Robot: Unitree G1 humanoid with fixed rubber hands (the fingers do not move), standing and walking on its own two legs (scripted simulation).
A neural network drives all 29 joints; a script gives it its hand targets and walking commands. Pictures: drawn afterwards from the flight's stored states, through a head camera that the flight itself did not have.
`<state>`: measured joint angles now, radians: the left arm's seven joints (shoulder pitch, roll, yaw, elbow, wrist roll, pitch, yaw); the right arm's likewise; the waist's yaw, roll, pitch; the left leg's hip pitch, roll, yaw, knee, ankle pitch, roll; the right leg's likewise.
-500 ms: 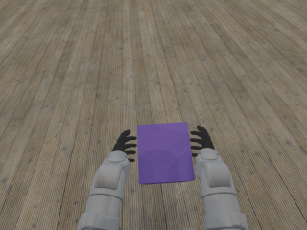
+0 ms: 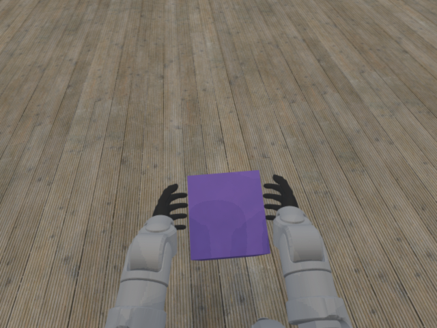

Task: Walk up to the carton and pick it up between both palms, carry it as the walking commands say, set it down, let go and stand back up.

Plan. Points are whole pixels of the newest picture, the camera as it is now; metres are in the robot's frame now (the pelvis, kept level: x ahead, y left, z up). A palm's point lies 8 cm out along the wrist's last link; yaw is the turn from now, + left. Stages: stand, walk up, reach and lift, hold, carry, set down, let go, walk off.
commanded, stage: carry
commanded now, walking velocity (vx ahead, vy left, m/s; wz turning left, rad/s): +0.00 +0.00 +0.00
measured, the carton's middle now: (226, 221) +0.37 -0.01 -0.09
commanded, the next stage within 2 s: none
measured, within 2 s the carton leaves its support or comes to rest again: neither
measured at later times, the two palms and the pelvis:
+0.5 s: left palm (161, 148) +0.46 +0.12 +0.07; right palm (271, 137) +0.48 -0.11 +0.07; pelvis +0.17 +0.00 +0.01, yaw +3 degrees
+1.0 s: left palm (158, 123) +0.56 +0.14 +0.05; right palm (253, 115) +0.57 -0.09 +0.05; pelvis +0.26 +0.03 +0.02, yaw -2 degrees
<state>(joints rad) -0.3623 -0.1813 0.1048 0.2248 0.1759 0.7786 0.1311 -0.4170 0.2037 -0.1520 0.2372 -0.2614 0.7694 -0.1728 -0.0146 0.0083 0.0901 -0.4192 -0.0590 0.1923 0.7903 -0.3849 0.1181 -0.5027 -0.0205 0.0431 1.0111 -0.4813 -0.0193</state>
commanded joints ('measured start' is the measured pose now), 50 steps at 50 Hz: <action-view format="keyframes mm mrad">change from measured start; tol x64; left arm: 1 -572 -1055 -540 -179 -308 -108 -257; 50 -788 -1171 -597 -92 -360 -78 -270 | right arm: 1 -431 1122 652 -83 375 -61 302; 50 -530 1143 520 105 334 -51 338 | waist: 1 11 77 -709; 50 3 84 -529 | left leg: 1 389 262 -228 -144 1243 67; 7 -226 81 -180 50 -142 -112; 18 840 278 -343 -127 1770 65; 24 -124 60 -214 43 -263 -83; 31 579 308 -346 -201 1634 84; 36 131 173 -116 180 1404 -68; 39 -344 57 -168 37 -260 -112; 44 575 379 -465 -285 1671 120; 50 483 280 -289 -235 1159 71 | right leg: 1 261 36 -105 -386 320 -27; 8 880 -279 231 -325 1630 -189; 18 -237 63 -168 -192 -94 7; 25 750 -283 223 -455 1734 -184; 32 94 29 -162 -316 42 -3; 38 1106 -271 144 -333 1798 -238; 44 102 29 -106 -58 -110 24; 50 228 -26 -64 -441 131 -30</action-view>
